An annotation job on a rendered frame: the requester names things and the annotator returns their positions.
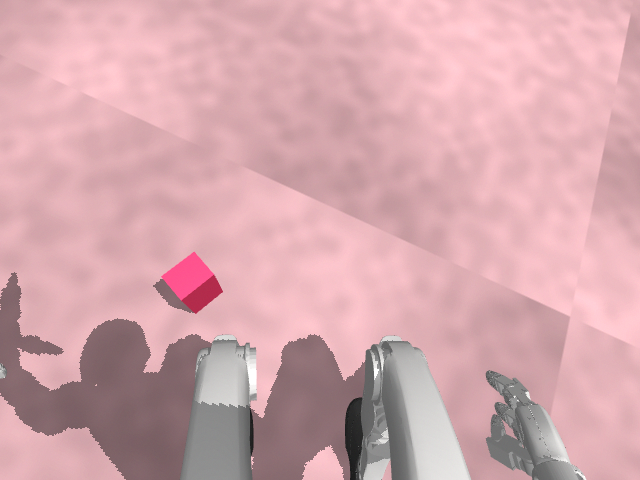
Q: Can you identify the right robot foot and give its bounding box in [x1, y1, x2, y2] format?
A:
[345, 397, 382, 480]

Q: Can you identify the right robot arm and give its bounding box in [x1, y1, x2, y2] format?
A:
[532, 460, 587, 480]

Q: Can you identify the right robot hand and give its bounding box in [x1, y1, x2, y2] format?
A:
[486, 371, 571, 477]

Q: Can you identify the carton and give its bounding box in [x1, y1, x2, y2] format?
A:
[161, 252, 223, 314]

